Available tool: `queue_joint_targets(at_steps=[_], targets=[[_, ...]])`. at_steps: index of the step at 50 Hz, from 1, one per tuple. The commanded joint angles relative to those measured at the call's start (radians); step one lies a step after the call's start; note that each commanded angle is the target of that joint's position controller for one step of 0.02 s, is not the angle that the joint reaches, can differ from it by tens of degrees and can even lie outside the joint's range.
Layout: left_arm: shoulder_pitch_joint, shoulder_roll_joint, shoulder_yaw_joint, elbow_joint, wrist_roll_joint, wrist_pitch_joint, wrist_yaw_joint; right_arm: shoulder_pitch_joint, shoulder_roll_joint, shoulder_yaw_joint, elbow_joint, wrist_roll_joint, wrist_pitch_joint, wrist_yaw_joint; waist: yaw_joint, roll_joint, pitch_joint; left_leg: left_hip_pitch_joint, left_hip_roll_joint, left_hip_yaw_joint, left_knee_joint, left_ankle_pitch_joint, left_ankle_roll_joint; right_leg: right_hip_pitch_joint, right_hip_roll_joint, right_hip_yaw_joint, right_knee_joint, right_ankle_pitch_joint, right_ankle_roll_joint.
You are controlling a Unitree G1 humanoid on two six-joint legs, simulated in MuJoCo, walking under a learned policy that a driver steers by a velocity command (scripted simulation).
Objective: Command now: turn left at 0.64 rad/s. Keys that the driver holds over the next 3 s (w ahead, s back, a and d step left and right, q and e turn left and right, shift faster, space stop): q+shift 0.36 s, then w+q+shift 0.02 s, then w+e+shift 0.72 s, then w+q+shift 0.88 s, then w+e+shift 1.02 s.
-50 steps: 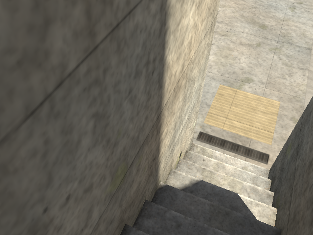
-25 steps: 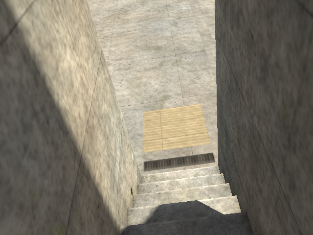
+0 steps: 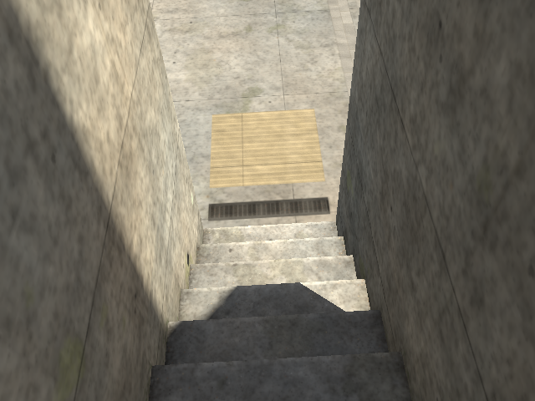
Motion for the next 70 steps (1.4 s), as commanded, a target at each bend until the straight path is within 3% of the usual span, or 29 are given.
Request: queue_joint_targets(at_steps=[1,4,6,7,9,13,17,22,25,34,38,45,47,48,49,50,52,54,55,56,57,58,62,63,64,65,66,68,70], targets=[[0.109,0.141,0.050,0.010,-0.006,0.006,-0.005,-0.084,-0.006,-0.001,-0.092,0.008,-0.032,-0.002,0.038,-0.190,0.030,-0.109,0.016,0.055,-0.011,-0.120,0.033,0.117,-0.249,0.416,-0.320,0.846,-0.196],[-0.008,0.092,0.056,-0.027,0.004,-0.037,-0.057,0.406,-0.072,-0.038,0.065,0.020,-0.002,-0.045,-0.202,0.072,-0.113,0.632,0.063,0.031,-0.172,0.166,0.066,-0.308,-0.087,0.026,0.299,0.500,-0.093],[0.020,0.071,0.033,-0.134,0.003,-0.056,-0.092,0.383,-0.143,-0.044,-0.020,0.036,0.018,-0.046,-0.162,0.185,-0.224,0.868,0.227,-0.190,0.214,0.959,0.186,-0.726,-0.049,-0.079,0.815,0.120,-0.011],[-0.006,0.095,0.037,-0.163,0.002,-0.063,-0.088,0.293,-0.183,-0.077,-0.051,0.068,0.016,-0.061,-0.175,0.230,-0.283,0.776,0.325,-0.374,0.091,0.706,0.321,-0.764,-0.070,-0.004,0.824,0.187,0.029],[-0.074,0.199,0.067,-0.139,0.034,-0.042,-0.074,0.212,-0.090,-0.046,-0.080,0.018,0.012,-0.077,-0.127,-0.088,-0.228,0.552,0.240,-0.278,0.047,0.328,0.306,-0.653,-0.099,0.093,0.564,0.516,0.072],[-0.220,0.046,0.016,-0.193,0.029,0.038,-0.100,0.323,-0.028,-0.002,-0.037,0.041,0.040,-0.138,-0.155,-0.071,-0.176,0.441,0.099,-0.329,0.134,0.458,0.117,-0.713,-0.049,0.047,0.350,0.677,0.149],[-0.220,0.100,0.018,-0.180,0.031,0.032,-0.113,0.297,-0.074,-0.015,-0.056,0.031,0.055,-0.150,-0.132,-0.030,-0.173,0.334,0.062,-0.405,0.149,0.615,0.027,-0.601,-0.024,0.059,0.293,0.850,0.135],[-0.334,0.109,0.021,-0.145,0.011,0.043,-0.159,0.431,-0.067,-0.018,0.039,0.040,0.025,-0.136,-0.198,-0.011,-0.045,0.332,0.035,-0.551,-0.066,-0.556,0.047,-0.532,-0.052,0.128,-0.168,1.109,0.157],[-0.411,0.152,0.033,-0.125,0.015,0.034,-0.162,0.456,-0.059,-0.033,0.113,0.050,-0.017,-0.124,-0.226,0.055,0.066,0.331,0.066,-0.530,-0.084,-0.745,0.059,-0.546,-0.089,0.201,-0.343,1.167,0.144],[-0.348,0.182,0.056,0.000,-0.025,0.006,-0.193,0.492,-0.055,-0.040,0.229,0.009,-0.098,-0.142,-0.239,-0.036,0.154,0.182,0.055,-0.305,0.033,-0.620,0.013,-0.275,-0.010,0.327,-0.509,1.267,0.015],[-0.356,0.195,0.065,0.009,-0.032,-0.034,-0.201,0.508,-0.047,-0.036,0.279,0.000,-0.133,-0.150,-0.261,0.073,0.156,0.175,0.038,-0.207,0.206,-0.355,-0.007,-0.228,-0.008,0.285,-0.541,1.247,-0.036],[-0.369,0.175,0.041,0.049,0.000,-0.045,-0.157,0.683,-0.045,0.003,0.366,-0.032,-0.150,-0.130,-0.337,-0.033,0.137,0.307,0.001,-0.090,0.554,0.225,-0.013,-0.159,0.054,0.020,-0.610,0.948,-0.034],[0.071,0.222,0.080,0.165,0.032,-0.056,-0.132,0.388,-0.061,0.011,0.322,0.017,-0.169,-0.095,-0.032,-0.029,-0.080,-0.185,0.053,-0.049,0.954,0.767,-0.021,0.625,0.031,-0.017,-0.538,0.887,-0.089],[0.336,0.257,0.095,0.212,0.013,-0.053,-0.130,0.231,-0.135,-0.006,0.291,-0.002,-0.176,-0.095,0.196,-0.330,-0.072,-0.566,-0.018,0.031,1.568,0.143,-0.036,0.905,-0.104,0.080,-0.849,0.962,-0.203],[0.336,0.231,0.097,0.198,-0.029,-0.058,-0.147,0.126,-0.131,-0.018,0.269,-0.056,-0.165,-0.111,0.207,-0.320,0.035,-0.668,-0.089,0.189,1.672,-0.682,-0.007,0.867,-0.240,0.178,-1.081,1.150,-0.214],[0.296,0.251,0.081,0.174,-0.028,-0.073,-0.148,0.275,-0.091,-0.011,0.203,-0.030,-0.155,-0.092,-0.008,-0.205,-0.070,-0.876,0.004,0.089,1.462,-0.766,-0.010,1.106,-0.376,0.319,-0.715,1.603,-0.221],[0.252,0.259,0.097,0.158,-0.051,-0.082,-0.095,0.303,-0.135,-0.024,0.194,-0.030,-0.158,-0.081,-0.024,-0.120,-0.139,-0.901,0.116,-0.071,1.031,-0.657,-0.069,1.021,-0.408,0.422,-0.712,1.102,-0.308],[-0.027,0.217,0.093,0.050,-0.018,-0.089,-0.051,0.172,-0.171,-0.040,0.204,-0.070,-0.122,-0.044,-0.140,0.063,0.025,-0.282,0.065,0.029,0.407,-0.247,-0.077,0.278,-0.210,0.377,-0.872,0.965,-0.295],[0.004,0.228,0.100,0.045,-0.002,-0.100,-0.052,0.319,-0.096,-0.017,0.242,-0.053,-0.123,-0.042,-0.175,-0.046,-0.049,0.006,0.008,0.144,0.413,0.079,-0.036,0.090,-0.128,0.299,-0.715,1.123,-0.258],[-0.061,0.182,0.093,0.066,-0.035,-0.133,-0.042,0.356,-0.044,-0.002,0.251,-0.014,-0.129,-0.027,-0.246,0.052,-0.031,0.244,0.019,0.164,0.206,0.517,-0.020,-0.140,-0.017,0.135,-0.595,0.841,-0.165],[-0.019,0.146,0.076,0.097,-0.058,-0.146,-0.016,0.355,0.074,0.035,0.227,-0.040,-0.125,0.014,-0.229,0.173,0.027,0.381,0.004,0.227,0.142,0.762,0.008,-0.247,-0.016,0.132,-0.527,0.752,-0.115],[-0.059,0.157,0.077,0.104,-0.070,-0.156,-0.014,0.404,0.102,0.046,0.250,-0.025,-0.112,0.029,-0.256,0.116,-0.026,0.529,-0.026,0.269,0.209,0.839,0.022,-0.315,0.004,0.132,-0.501,0.692,-0.090],[-0.101,0.144,0.070,0.084,-0.010,-0.156,-0.045,0.675,-0.066,0.010,0.302,-0.051,-0.071,-0.004,-0.283,-0.082,-0.026,0.526,-0.052,0.278,0.134,0.418,0.089,-0.111,-0.105,0.040,0.208,1.145,-0.053],[-0.269,0.166,0.083,0.056,-0.001,-0.155,-0.035,0.861,-0.110,-0.017,0.337,-0.049,-0.069,-0.025,-0.454,-0.056,0.026,0.631,0.047,0.123,-0.048,0.334,0.209,-0.292,-0.060,-0.004,0.746,1.017,-0.044],[-0.403,0.118,0.076,-0.023,0.029,-0.147,-0.043,0.872,-0.165,-0.031,0.370,-0.003,-0.051,-0.032,-0.477,0.109,0.176,0.722,0.153,-0.043,0.050,0.693,0.286,-0.669,0.085,-0.107,1.074,0.180,-0.058],[-0.150,0.052,0.044,-0.117,0.002,-0.139,-0.049,0.689,-0.274,-0.041,0.323,-0.027,-0.073,-0.046,-0.162,0.144,0.053,0.879,0.333,-0.464,0.134,0.352,0.435,-0.870,-0.026,0.107,0.619,0.219,-0.016],[-0.155,0.081,0.043,-0.053,0.048,-0.129,-0.049,0.599,-0.223,-0.043,0.305,-0.025,-0.075,-0.045,-0.184,-0.070,0.110,0.643,0.306,-0.507,0.044,0.035,0.424,-0.762,-0.134,0.101,0.409,0.309,-0.041],[-0.288,0.190,0.080,-0.044,0.023,-0.122,-0.053,0.415,-0.072,0.017,0.270,-0.005,-0.114,-0.060,-0.091,-0.423,0.231,-0.040,0.093,-0.312,-0.018,-0.351,0.306,-0.210,-0.152,0.059,-0.331,0.609,0.037],[-0.137,0.072,0.063,0.034,-0.034,-0.117,-0.107,0.314,-0.056,-0.001,0.301,-0.001,-0.154,-0.066,-0.026,-0.240,0.144,-0.572,0.002,-0.178,0.125,-0.457,0.243,0.549,-0.085,-0.098,-0.511,1.315,0.123]])
Next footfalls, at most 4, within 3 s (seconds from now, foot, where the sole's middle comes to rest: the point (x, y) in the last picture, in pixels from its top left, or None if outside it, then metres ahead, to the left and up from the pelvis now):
0.08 left None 0.12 0.11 -0.83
0.98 right None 0.38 0.00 -1.03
1.26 left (272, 366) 0.70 0.13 -1.21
1.54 right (311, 321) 0.97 0.00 -1.41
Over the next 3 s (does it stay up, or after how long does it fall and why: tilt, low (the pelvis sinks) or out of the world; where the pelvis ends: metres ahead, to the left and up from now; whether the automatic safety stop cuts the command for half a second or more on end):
stays up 2.26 0.46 -1.61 its command is cut before an obstacle after 1.1 s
